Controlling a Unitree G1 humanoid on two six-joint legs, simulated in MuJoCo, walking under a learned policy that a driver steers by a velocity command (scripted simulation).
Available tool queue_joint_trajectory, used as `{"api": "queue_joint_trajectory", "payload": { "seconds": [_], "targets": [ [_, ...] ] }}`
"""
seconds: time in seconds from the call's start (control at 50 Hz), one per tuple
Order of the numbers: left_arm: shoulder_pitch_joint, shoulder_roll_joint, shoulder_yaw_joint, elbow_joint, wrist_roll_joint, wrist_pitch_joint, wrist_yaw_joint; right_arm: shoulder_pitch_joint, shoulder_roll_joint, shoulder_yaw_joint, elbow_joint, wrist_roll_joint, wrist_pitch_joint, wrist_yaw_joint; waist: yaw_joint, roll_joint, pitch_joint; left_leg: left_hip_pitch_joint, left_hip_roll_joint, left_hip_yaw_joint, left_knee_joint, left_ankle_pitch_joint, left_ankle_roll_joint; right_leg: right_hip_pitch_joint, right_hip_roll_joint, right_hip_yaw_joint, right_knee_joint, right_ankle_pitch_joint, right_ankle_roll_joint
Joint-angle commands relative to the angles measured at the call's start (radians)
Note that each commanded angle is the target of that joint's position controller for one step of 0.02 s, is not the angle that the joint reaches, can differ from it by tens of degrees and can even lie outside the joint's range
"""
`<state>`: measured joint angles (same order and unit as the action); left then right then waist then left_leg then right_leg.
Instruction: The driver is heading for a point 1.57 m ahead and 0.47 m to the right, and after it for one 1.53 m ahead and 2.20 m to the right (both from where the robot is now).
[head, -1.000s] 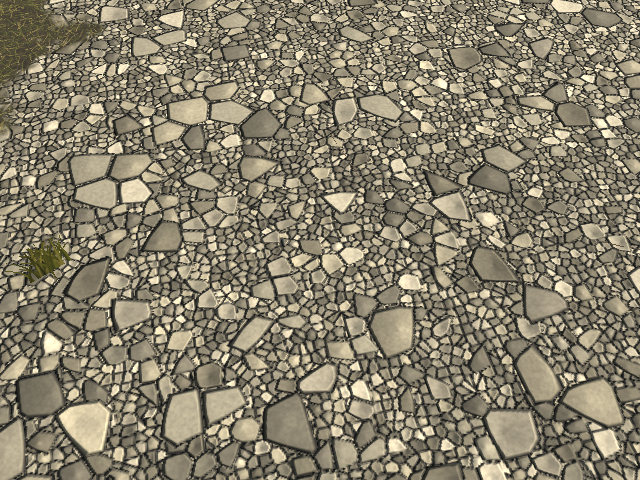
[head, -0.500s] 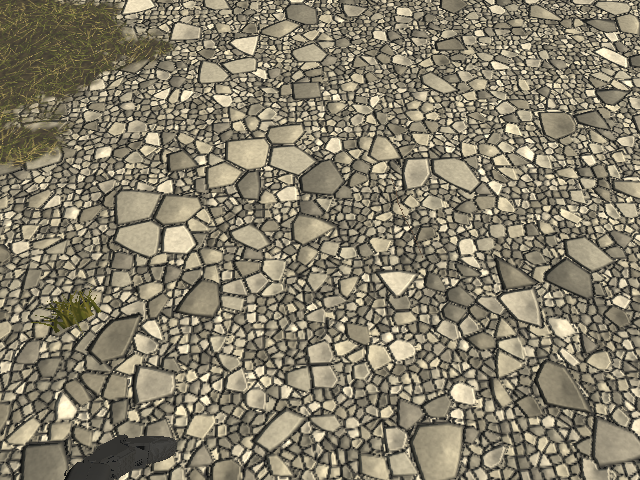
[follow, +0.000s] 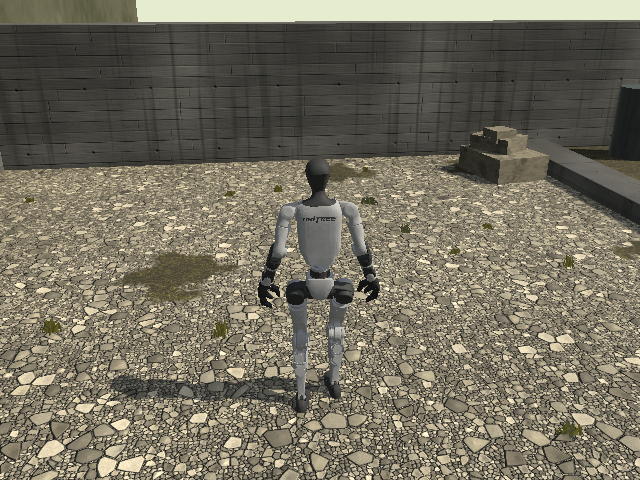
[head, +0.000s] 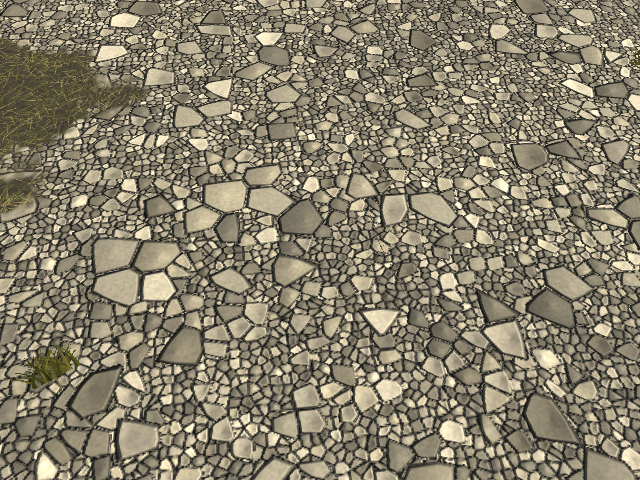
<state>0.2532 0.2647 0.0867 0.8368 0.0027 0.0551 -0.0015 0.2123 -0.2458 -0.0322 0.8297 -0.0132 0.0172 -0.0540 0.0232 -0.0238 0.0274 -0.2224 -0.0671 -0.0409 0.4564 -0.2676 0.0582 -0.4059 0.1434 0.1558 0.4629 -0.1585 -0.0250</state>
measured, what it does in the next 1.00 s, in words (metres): steps on the spot, turning right: right foot, then left foot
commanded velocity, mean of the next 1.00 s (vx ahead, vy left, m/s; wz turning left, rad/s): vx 0.01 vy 0.00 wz -0.49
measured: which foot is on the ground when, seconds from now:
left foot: down 0.00-0.42, up 0.44-0.94, down 0.96-1.00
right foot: up 0.00-0.40, down 0.42-0.96, up 0.98-1.00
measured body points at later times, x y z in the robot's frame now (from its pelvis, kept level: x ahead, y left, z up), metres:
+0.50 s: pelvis -0.03 -0.03 +0.00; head +0.00 -0.06 +0.44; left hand +0.20 +0.18 -0.10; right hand -0.03 -0.33 -0.14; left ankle -0.01 +0.10 -0.69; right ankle -0.07 -0.10 -0.74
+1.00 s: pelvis -0.02 -0.01 +0.00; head +0.01 -0.01 +0.45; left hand +0.21 +0.17 -0.13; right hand -0.03 -0.31 -0.10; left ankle +0.04 +0.07 -0.74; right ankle -0.07 -0.10 -0.73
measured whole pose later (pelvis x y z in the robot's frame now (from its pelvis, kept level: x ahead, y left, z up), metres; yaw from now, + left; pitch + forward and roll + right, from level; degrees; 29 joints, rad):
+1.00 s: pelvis -0.02 -0.01 +0.00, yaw -31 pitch +0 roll +0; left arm 0.24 0.29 0.04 0.74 0.01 0.04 0.01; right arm 0.18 -0.25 -0.01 0.72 -0.02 0.02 -0.03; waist 0.02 -0.04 0.05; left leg -0.23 -0.04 -0.01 0.48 -0.24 0.04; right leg -0.27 0.13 0.17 0.60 -0.39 -0.04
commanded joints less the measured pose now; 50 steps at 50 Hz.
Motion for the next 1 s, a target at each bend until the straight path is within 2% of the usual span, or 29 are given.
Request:
{"api": "queue_joint_trajectory", "payload": {
  "seconds": [0.02,0.04,0.06,0.1,0.18,0.22,0.28,0.34,0.38,0.4,0.42,0.44,0.46,0.48,0.5,0.52,0.54,0.56,0.6,0.7,0.82,0.88,0.92,0.94,0.96,0.98,1.0],
  "targets": [
    [-0.033,0.139,0.034,-0.082,0.026,-0.019,0.008,-0.039,-0.205,-0.049,-0.081,-0.025,-0.011,-0.014,-0.007,0.129,0.04,-0.054,0.447,-0.409,-0.335,-0.169,0.189,-0.193,-0.043,-0.051,0.447,-0.339,0.039],
    [0.002,0.136,0.039,-0.064,0.029,-0.018,-0.001,-0.083,-0.136,-0.03,-0.097,-0.022,-0.018,-0.011,0.035,0.081,0.023,-0.114,0.376,-0.308,-0.29,-0.025,0.171,-0.105,-0.044,-0.052,0.564,-0.283,0.032],
    [0.048,0.12,0.036,-0.048,0.033,-0.013,-0.007,-0.118,-0.104,-0.02,-0.105,-0.019,-0.023,-0.007,0.066,0.075,0.018,-0.108,0.311,-0.199,-0.256,0.091,0.139,-0.095,-0.05,-0.064,0.651,-0.234,0.032],
    [0.074,0.11,0.032,-0.035,0.035,0.0,-0.014,-0.106,-0.103,-0.018,-0.123,-0.014,-0.029,-0.005,0.049,0.131,-0.006,-0.027,0.26,-0.088,-0.209,0.251,0.13,-0.14,-0.063,-0.105,0.752,-0.213,0.047],
    [-0.051,0.095,0.014,-0.096,0.022,0.015,-0.032,0.063,-0.142,-0.033,-0.088,-0.013,-0.027,0.001,-0.048,0.151,-0.021,0.211,0.304,-0.067,-0.14,0.491,0.163,-0.227,-0.104,-0.128,0.599,-0.25,0.089],
    [-0.079,0.088,0.006,-0.118,0.016,0.02,-0.04,0.089,-0.165,-0.043,-0.082,-0.014,-0.024,0.005,-0.067,0.169,-0.038,0.256,0.328,-0.053,-0.115,0.537,0.166,-0.195,-0.114,-0.144,0.512,-0.287,0.091],
    [-0.104,0.077,-0.004,-0.148,0.005,0.023,-0.047,0.068,-0.186,-0.052,-0.091,-0.019,-0.021,0.021,-0.071,0.198,-0.047,0.203,0.337,0.0,-0.087,0.548,0.154,-0.067,-0.121,-0.194,0.373,-0.319,0.068],
    [-0.101,0.083,-0.006,-0.17,-0.005,0.019,-0.045,0.053,-0.206,-0.063,-0.092,-0.019,-0.018,0.034,-0.067,0.221,-0.065,0.168,0.351,0.026,-0.046,0.569,0.14,0.035,-0.109,-0.237,0.257,-0.317,0.037],
    [-0.07,0.076,-0.007,-0.173,-0.002,0.01,-0.041,0.032,-0.215,-0.068,-0.093,-0.009,-0.015,0.038,-0.035,0.208,-0.076,0.135,0.35,0.054,0.017,0.522,0.105,0.124,-0.1,-0.254,0.1,-0.229,0.011],
    [-0.039,0.077,-0.007,-0.166,0.007,-0.001,-0.034,0.028,-0.212,-0.07,-0.09,-0.002,-0.011,0.038,-0.006,0.169,-0.083,0.076,0.335,0.093,0.085,0.429,0.057,0.217,-0.093,-0.244,-0.05,-0.091,-0.003],
    [-0.001,0.129,0.005,-0.158,0.024,-0.016,-0.024,0.061,-0.186,-0.065,-0.087,-0.005,-0.008,0.04,0.008,0.037,-0.103,-0.065,0.289,0.153,0.242,0.231,-0.01,0.363,-0.173,-0.092,-0.158,-0.013,-0.026],
    [0.013,0.292,0.038,-0.186,0.02,-0.031,-0.018,0.056,-0.08,-0.037,-0.158,-0.017,0.0,0.045,-0.02,-0.269,-0.087,-0.375,0.122,0.22,0.483,-0.352,-0.097,0.472,-0.508,0.344,-0.152,0.427,-0.136],
    [0.111,0.298,0.051,-0.162,0.006,-0.031,-0.016,-0.042,-0.117,-0.036,-0.176,-0.021,0.016,0.029,0.074,-0.162,-0.098,-0.397,0.094,0.064,0.608,-0.393,-0.094,0.41,-0.541,0.329,-0.121,0.577,-0.268],
    [0.077,0.246,0.035,-0.156,0.004,-0.028,-0.012,-0.038,-0.126,-0.04,-0.17,-0.007,0.024,0.029,0.033,-0.112,-0.049,-0.404,0.11,0.029,0.665,-0.325,-0.091,0.372,-0.482,0.248,-0.121,0.531,-0.274],
    [-0.004,0.197,0.02,-0.168,0.002,-0.023,-0.006,-0.028,-0.137,-0.043,-0.156,0.004,0.02,0.035,-0.004,-0.087,-0.005,-0.394,0.124,0.01,0.647,-0.227,-0.087,0.322,-0.408,0.177,-0.141,0.433,-0.236],
    [-0.064,0.174,0.012,-0.182,0.001,-0.019,-0.001,-0.019,-0.155,-0.05,-0.149,-0.001,0.015,0.037,-0.03,-0.097,0.004,-0.39,0.125,0.007,0.621,-0.162,-0.087,0.316,-0.349,0.139,-0.149,0.385,-0.197],
    [-0.08,0.162,0.008,-0.191,-0.003,-0.019,0.004,0.008,-0.168,-0.054,-0.136,-0.014,0.015,0.042,-0.036,-0.114,-0.016,-0.365,0.115,0.018,0.632,-0.121,-0.093,0.314,-0.318,0.113,-0.145,0.428,-0.19],
    [-0.068,0.161,0.007,-0.19,-0.004,-0.02,0.002,0.024,-0.168,-0.055,-0.13,-0.018,0.017,0.046,-0.038,-0.101,-0.048,-0.347,0.103,0.02,0.645,-0.103,-0.098,0.323,-0.307,0.107,-0.139,0.456,-0.19],
    [-0.035,0.178,0.012,-0.184,-0.004,-0.026,-0.001,0.021,-0.152,-0.051,-0.135,-0.013,0.021,0.051,-0.031,-0.069,-0.068,-0.35,0.095,0.016,0.629,-0.086,-0.105,0.339,-0.306,0.122,-0.136,0.442,-0.193],
    [0.025,0.197,0.02,-0.175,0.006,-0.026,0.001,-0.038,-0.14,-0.045,-0.166,-0.011,0.031,0.042,0.001,-0.095,-0.042,-0.377,0.079,-0.001,0.502,-0.097,-0.11,0.341,-0.303,0.214,-0.141,0.285,-0.209],
    [0.026,0.187,0.01,-0.173,0.022,-0.026,0.002,-0.056,-0.123,-0.031,-0.175,0.0,0.024,0.037,0.012,-0.096,-0.056,-0.221,0.055,0.013,0.348,-0.126,-0.079,0.27,-0.3,0.243,-0.106,0.3,-0.204],
    [0.001,0.183,0.004,-0.169,0.024,-0.022,0.002,-0.034,-0.119,-0.025,-0.176,0.011,0.019,0.03,-0.001,-0.103,-0.055,-0.101,0.037,0.023,0.221,-0.136,-0.056,0.23,-0.294,0.269,-0.078,0.352,-0.182],
    [-0.035,0.164,-0.007,-0.165,0.009,-0.02,0.009,0.028,-0.099,-0.017,-0.155,0.007,0.008,0.022,-0.05,-0.078,-0.053,0.055,0.039,0.027,-0.034,0.012,-0.038,0.176,-0.26,0.269,-0.039,0.3,-0.129],
    [-0.025,0.134,-0.019,-0.164,0.005,-0.025,0.013,0.037,-0.111,-0.015,-0.153,-0.004,-0.004,0.014,-0.049,-0.033,-0.06,0.155,0.104,-0.038,-0.144,0.107,-0.026,0.117,-0.226,0.258,-0.017,0.165,-0.077],
    [0.031,0.064,-0.039,-0.167,0.008,-0.031,0.012,0.028,-0.166,-0.015,-0.17,-0.022,-0.016,0.007,-0.014,0.16,-0.097,0.231,0.325,-0.264,-0.22,0.185,0.014,0.061,-0.134,0.146,0.131,-0.11,-0.024],
    [0.044,0.104,-0.027,-0.163,0.004,-0.025,0.019,-0.028,-0.218,-0.022,-0.174,-0.012,-0.013,0.016,0.002,0.229,-0.054,0.097,0.433,-0.374,-0.195,0.379,0.145,0.043,-0.008,-0.003,0.188,-0.37,-0.005],
    [0.032,0.145,-0.017,-0.145,0.017,-0.017,0.022,-0.019,-0.177,-0.016,-0.167,-0.005,-0.017,0.025,-0.016,0.18,-0.048,0.044,0.431,-0.362,-0.196,0.373,0.202,0.085,-0.051,-0.015,0.31,-0.407,0.007]
  ]
}}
